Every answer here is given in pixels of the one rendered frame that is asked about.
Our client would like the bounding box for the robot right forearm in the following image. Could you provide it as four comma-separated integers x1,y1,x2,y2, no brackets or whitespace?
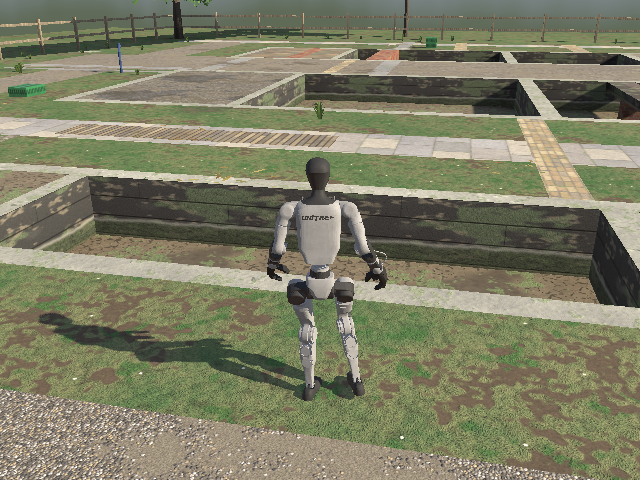
361,239,383,274

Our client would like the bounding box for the robot head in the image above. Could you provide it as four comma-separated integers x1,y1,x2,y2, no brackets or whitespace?
301,157,336,205

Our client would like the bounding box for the robot right upper arm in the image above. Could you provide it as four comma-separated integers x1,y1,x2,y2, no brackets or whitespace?
339,201,371,256

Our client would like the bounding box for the right robot hand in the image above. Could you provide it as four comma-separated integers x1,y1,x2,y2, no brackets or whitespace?
365,266,388,290

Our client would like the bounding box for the robot left forearm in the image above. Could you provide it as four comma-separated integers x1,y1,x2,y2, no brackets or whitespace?
267,240,282,269

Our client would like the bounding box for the left robot hand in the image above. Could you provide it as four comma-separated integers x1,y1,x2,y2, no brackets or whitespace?
267,264,290,281

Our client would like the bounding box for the robot left upper arm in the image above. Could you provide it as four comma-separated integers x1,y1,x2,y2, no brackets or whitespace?
271,201,298,255

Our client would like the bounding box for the robot left thigh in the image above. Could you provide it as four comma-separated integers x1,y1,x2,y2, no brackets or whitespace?
287,279,318,344

